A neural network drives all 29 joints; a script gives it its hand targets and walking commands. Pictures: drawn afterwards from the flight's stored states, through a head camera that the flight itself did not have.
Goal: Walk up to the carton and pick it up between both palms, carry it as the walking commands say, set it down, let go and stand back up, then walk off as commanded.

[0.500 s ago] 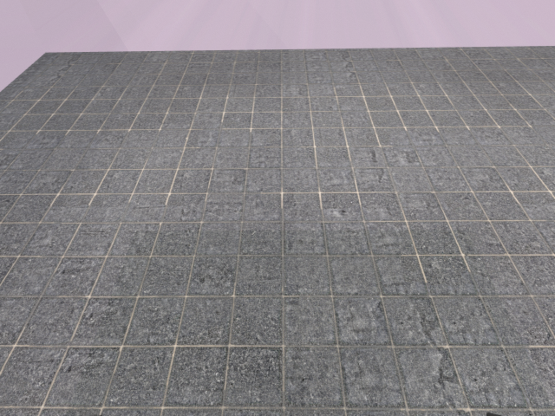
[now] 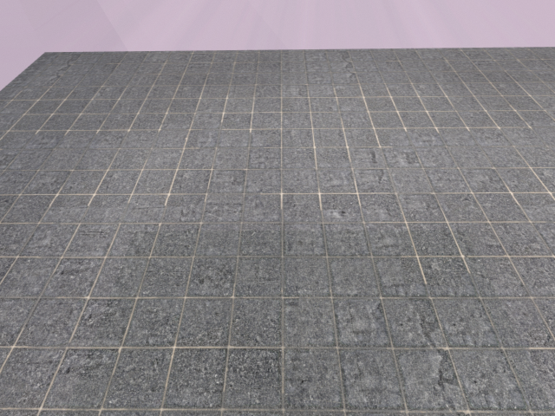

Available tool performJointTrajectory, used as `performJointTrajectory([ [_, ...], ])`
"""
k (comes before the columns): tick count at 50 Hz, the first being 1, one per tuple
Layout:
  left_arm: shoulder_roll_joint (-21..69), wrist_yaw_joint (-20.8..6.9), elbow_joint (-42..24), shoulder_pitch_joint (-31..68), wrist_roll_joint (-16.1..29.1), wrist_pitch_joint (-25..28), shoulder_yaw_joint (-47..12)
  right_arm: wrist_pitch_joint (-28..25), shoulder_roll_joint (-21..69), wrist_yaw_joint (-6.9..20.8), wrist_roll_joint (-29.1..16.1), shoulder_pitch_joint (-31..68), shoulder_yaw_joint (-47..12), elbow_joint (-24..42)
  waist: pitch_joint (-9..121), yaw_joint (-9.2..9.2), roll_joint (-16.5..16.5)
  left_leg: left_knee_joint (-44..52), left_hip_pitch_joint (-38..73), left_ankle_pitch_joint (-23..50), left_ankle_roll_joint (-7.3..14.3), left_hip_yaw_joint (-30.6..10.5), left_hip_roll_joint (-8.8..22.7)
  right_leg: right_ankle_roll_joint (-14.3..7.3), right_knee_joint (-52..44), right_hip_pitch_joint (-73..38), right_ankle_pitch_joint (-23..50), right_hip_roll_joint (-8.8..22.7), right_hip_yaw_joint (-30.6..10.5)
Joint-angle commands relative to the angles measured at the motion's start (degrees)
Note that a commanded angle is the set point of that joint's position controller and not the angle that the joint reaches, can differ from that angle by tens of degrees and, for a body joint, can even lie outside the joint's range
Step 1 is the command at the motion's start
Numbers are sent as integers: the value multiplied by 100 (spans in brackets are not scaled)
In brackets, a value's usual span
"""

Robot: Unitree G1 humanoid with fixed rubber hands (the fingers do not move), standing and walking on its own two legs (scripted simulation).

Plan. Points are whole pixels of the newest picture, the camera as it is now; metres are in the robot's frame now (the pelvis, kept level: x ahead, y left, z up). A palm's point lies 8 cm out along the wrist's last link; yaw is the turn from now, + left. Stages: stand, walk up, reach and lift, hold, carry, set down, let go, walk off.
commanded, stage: walk up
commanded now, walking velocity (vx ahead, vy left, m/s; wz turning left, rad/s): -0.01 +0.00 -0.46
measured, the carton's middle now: out of the picture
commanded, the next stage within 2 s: none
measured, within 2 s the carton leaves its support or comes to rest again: neither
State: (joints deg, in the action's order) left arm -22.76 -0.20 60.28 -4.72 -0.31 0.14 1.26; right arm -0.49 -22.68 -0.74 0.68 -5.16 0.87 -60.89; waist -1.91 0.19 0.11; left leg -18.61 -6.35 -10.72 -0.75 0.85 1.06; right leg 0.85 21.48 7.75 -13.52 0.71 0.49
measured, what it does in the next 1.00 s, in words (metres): steps on the spot, turning right: right foot, then left foot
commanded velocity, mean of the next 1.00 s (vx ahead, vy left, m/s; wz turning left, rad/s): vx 0.00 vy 0.00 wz -0.48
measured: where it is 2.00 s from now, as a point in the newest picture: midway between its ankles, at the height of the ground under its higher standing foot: outside the picture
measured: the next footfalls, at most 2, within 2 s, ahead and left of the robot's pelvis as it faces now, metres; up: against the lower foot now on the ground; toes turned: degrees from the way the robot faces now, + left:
right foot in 0.22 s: +0.05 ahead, -0.16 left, +0.00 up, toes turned -15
left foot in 0.68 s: +0.03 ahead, +0.07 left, +0.00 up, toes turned -20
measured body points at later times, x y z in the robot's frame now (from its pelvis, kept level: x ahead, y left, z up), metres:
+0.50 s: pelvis -0.02 -0.06 -0.01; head +0.01 -0.09 +0.44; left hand +0.13 +0.19 -0.13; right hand +0.02 -0.35 -0.15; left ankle +0.00 +0.09 -0.69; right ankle +0.01 -0.15 -0.75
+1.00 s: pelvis -0.02 -0.03 -0.01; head +0.01 -0.04 +0.44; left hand +0.25 +0.10 -0.13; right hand -0.12 -0.29 -0.13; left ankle -0.01 +0.08 -0.75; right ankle -0.10 -0.14 -0.72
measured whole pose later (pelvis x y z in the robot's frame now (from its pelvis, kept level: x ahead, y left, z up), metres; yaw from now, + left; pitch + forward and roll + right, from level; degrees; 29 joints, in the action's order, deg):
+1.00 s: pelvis -0.02 -0.03 -0.01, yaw -33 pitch +0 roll -1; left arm -15.7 -1.9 46.6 -6.2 -0.5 -3.9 2.8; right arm 1.3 -14.3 -1.6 1.1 -17.0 2.5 -46.8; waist -2.7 -1.9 -0.2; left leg -27.4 -7.6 -19.3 -0.4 11.3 5.6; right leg 3.7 42.2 18.8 -23.3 1.4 2.5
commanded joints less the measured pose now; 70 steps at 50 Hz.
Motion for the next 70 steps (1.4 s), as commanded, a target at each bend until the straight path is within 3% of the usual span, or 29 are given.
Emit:
performJointTrajectory([
  [1, 4, -132, -546, 90, -64, -254, 180, 251, -944, -209, -10, -302, 280, 61, -321, -67, -1477, 354, 600, 962, 518, -1182, 2005, 144, 2221, 2078, -1287, 68, -64],
  [2, -143, -119, -473, -14, -36, -279, 277, 223, -819, -210, -1, 1, 326, 265, -127, 46, -1235, 39, 91, 2475, 861, -939, 2121, 149, 3140, 1839, -1787, 138, -128],
  [4, -60, -79, -567, -56, -76, -277, 280, 213, -580, -167, 70, 177, 278, 394, 104, 92, -865, -330, 71, 2966, 646, -154, 1888, 176, 2984, 1709, -1590, 285, 8],
  [7, 38, -141, -731, -182, -63, -295, 276, 217, -611, -140, 76, 96, 284, 471, 345, 8, -1216, -463, -79, 2407, 504, 131, 1773, 141, 2132, 1251, -1209, 271, 347],
  [9, 88, -153, -694, -490, -23, -288, 257, 280, -603, -109, 62, 193, 326, 557, 391, 158, -1161, -845, -350, 1675, 362, 297, 1638, 91, 1156, 740, -558, 156, 592],
  [10, -46, -147, -653, -728, -45, -243, 297, 316, -453, -83, 38, 184, 298, 619, 426, 290, -722, -1463, -567, 878, 132, 492, 1369, -51, 513, 382, -58, 205, 467],
  [11, -448, -108, -636, -1034, -126, -169, 422, 333, -73, -66, 33, 23, 211, 774, 394, 380, 865, -2848, -1321, -865, -166, 912, 748, -352, -353, -6, 920, 1200, -817],
  [12, -989, -34, -771, -1134, -200, -139, 535, 377, 286, -103, 56, 173, 92, 1131, 342, 470, 2189, -4043, -2306, -2592, -333, 382, 60, -841, -828, 213, 1347, 2076, -2798],
  [13, -899, -16, -750, -1110, -124, -160, 546, 428, 82, -129, -9, 333, 193, 1185, 481, 383, 1353, -4617, -2264, -2510, -317, -267, 254, -1109, -614, 76, 1883, 1934, -2505],
  [14, -792, 28, -840, -870, -106, -190, 548, 375, 22, -129, -16, 275, 188, 1204, 566, 317, 1096, -4715, -2476, -2207, -347, -304, 312, -1204, -451, -22, 1723, 1885, -2161],
  [17, -314, 69, -949, -535, -129, -253, 462, 344, 8, -87, 12, -12, 190, 1072, 626, 90, 645, -4382, -2260, -1430, -328, -236, 350, -852, -253, 207, 1312, 1350, -1718],
  [27, -279, 46, -1113, -635, -170, -326, 476, 364, 263, -115, -44, -338, 208, 1319, 441, 71, 840, -2841, -1552, -1343, -262, -70, 13, -886, -680, 582, 225, 1104, -2071],
  [32, -280, 9, -1335, -257, -104, -354, 432, 256, 326, -220, -53, -1116, 234, 1299, 512, -272, 821, -973, -249, -861, -91, 73, -163, -456, -550, 1137, -74, 727, -2030],
  [33, -172, -5, -1422, -175, -68, -332, 379, 230, 206, -255, -32, -1337, 259, 1249, 417, -375, 537, -220, 236, -490, -1, 30, 80, -140, -203, 1532, -450, 427, -1691],
  [34, 144, -7, -1502, -372, -95, -296, 276, 223, -175, -275, 10, -1391, 328, 1236, 346, -301, -464, 343, 560, -740, 185, -906, 938, 87, 851, 2176, -1244, -90, -1243],
  [35, 333, -10, -1699, -274, -150, -291, 278, 242, -647, -235, -2, -1214, 409, 1391, 163, -216, -1718, 752, 93, -642, 813, -2075, 2229, 259, 2413, 2708, -1615, -558, -186],
  [36, 184, -2, -1661, -145, -202, -331, 387, 240, -539, -181, -12, -830, 368, 1537, -46, -31, -1168, 683, -792, -327, 993, -1843, 2334, 332, 3425, 2344, -1647, -87, -223],
  [38, 111, -78, -1453, -391, -205, -367, 404, 166, -103, -177, 13, -324, 295, 1681, -204, 185, -557, 531, -1123, -50, 789, -1030, 1736, 339, 4349, 2069, -1060, -25, -244],
  [40, 117, -165, -1479, -275, -196, -397, 339, 110, 43, -208, 49, -408, 279, 1716, -244, 88, -735, 344, -584, 542, 673, -510, 1460, 354, 4277, 2263, -852, 64, -94],
  [44, 275, -207, -1737, 229, -111, -375, 209, 66, -129, -153, 65, -1303, 343, 1560, 22, -269, -992, -108, 568, 2490, 720, -210, 1558, 396, 3163, 2383, -1105, 106, 153],
  [49, 453, -152, -1783, 66, 25, -316, 208, 159, -219, -100, 39, -1429, 435, 1638, 289, -272, -1355, -506, 595, 3806, 460, 224, 1608, 257, 1824, 1418, -1031, -144, 510],
  [52, 368, -76, -1616, -561, -69, -216, 318, 234, -106, -80, -79, -1285, 415, 1691, 562, 118, -810, -1496, 132, 2890, 169, 620, 1432, 24, 205, 419, 81, -51, 559],
  [53, -233, -105, -1454, -699, -73, -147, 427, 171, -24, -60, -150, -1419, 426, 1420, 506, 148, -37, -2165, -706, 2223, -51, 874, 1073, -264, 236, -523, 1817, 609, -26],
  [54, -623, -64, -1424, -1217, -90, -64, 543, 147, 284, -50, -201, -1326, 393, 1668, 497, 266, 1376, -3365, -2245, -1547, -321, 852, 422, -848, 326, -1389, 4788, 1872, -1721],
  [55, -753, 4, -1387, -1343, 122, -67, 611, 179, 360, -90, -236, -801, 426, 1880, 900, 414, 1849, -4179, -2486, -2593, -311, 122, 327, -1355, 138, -1233, 5667, 2242, -2347],
  [57, -389, 74, -1323, -775, 93, -139, 534, 176, 119, -98, -134, -678, 449, 1697, 598, 184, 913, -4333, -2494, -1947, -305, -409, 533, -1119, 52, -887, 4184, 1730, -1655],
  [59, -142, 94, -1471, -530, -41, -161, 383, 278, 24, -25, -16, -682, 387, 1619, 366, 133, 782, -4327, -2418, -1305, -269, -314, 418, -806, -108, -387, 2915, 1424, -1503],
  [66, -301, 49, -1430, -642, -120, -196, 389, 338, 165, -9, -24, -308, 287, 1535, 59, 92, 926, -3170, -1659, -1244, -211, -135, 123, -727, -325, 562, 1390, 1050, -1668],
  [70, -334, 24, -1407, -586, -88, -260, 424, 261, 274, -56, -77, -444, 247, 1461, 82, 5, 1083, -2175, -1120, -1160, -160, -31, -60, -680, -261, 744, 1360, 912, -1934],
])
